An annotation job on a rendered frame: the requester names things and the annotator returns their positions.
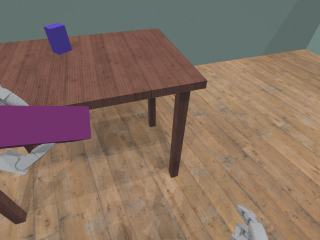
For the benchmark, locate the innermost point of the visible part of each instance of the sponge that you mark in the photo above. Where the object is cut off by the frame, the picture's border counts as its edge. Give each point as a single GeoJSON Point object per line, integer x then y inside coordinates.
{"type": "Point", "coordinates": [27, 125]}

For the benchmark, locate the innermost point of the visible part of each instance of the robot left hand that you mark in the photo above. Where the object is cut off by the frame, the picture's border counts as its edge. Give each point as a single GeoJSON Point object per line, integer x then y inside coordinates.
{"type": "Point", "coordinates": [13, 161]}

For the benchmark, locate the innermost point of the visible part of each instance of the table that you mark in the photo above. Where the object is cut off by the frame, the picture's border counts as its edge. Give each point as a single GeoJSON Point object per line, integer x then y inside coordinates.
{"type": "Point", "coordinates": [101, 70]}

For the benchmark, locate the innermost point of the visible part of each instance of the robot right hand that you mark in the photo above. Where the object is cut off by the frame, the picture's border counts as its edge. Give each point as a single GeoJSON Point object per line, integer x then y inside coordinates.
{"type": "Point", "coordinates": [254, 231]}

